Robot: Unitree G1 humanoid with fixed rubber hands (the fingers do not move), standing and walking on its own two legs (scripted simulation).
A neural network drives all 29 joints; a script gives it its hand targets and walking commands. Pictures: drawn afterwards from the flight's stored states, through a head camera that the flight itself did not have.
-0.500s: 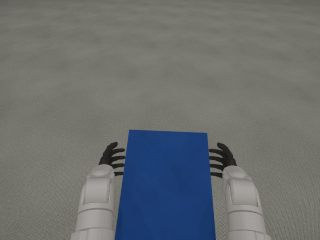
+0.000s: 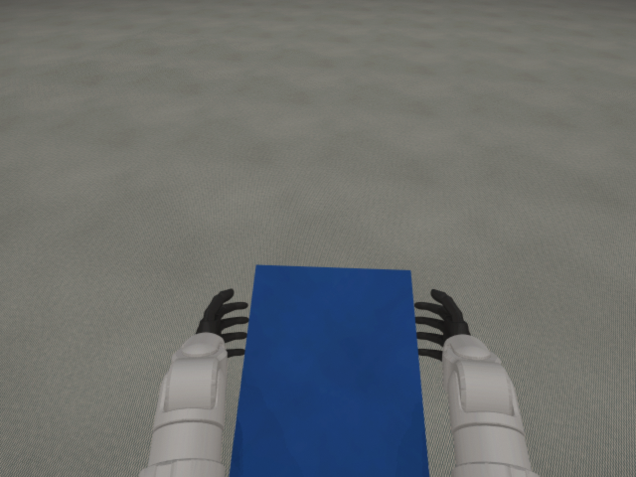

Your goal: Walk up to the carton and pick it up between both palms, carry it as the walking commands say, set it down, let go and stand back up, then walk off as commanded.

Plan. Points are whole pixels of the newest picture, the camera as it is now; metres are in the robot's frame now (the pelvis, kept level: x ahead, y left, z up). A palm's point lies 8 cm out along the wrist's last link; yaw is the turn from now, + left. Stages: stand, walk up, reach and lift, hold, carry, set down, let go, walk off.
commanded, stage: hold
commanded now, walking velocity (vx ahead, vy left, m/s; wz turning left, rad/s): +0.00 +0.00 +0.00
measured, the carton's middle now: (329, 374) +0.30 +0.00 -0.05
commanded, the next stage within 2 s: carry in 0.64 s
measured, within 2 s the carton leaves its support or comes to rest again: neither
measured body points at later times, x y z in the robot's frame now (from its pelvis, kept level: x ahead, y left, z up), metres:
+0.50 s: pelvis +0.01 +0.00 +0.00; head -0.03 +0.00 +0.45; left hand +0.30 +0.16 +0.04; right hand +0.30 -0.16 +0.04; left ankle +0.01 +0.13 -0.75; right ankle +0.02 -0.14 -0.75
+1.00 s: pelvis +0.01 +0.04 -0.02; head -0.01 +0.03 +0.43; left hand +0.29 +0.21 +0.07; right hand +0.32 -0.10 +0.07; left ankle +0.02 +0.13 -0.75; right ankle +0.01 -0.10 -0.74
